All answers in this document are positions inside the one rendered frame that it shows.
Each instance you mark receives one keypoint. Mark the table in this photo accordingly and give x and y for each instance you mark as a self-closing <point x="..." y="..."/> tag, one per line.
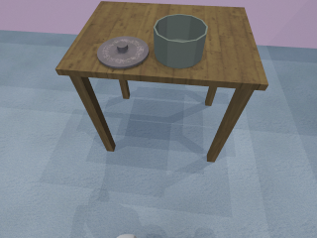
<point x="230" y="59"/>

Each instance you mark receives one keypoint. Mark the lid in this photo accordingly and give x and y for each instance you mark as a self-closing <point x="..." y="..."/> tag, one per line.
<point x="136" y="53"/>

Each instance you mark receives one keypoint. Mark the knob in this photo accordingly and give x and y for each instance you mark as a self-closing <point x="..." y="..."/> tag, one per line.
<point x="122" y="46"/>

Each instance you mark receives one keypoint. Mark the pot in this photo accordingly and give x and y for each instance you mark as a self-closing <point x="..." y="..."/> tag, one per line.
<point x="179" y="40"/>

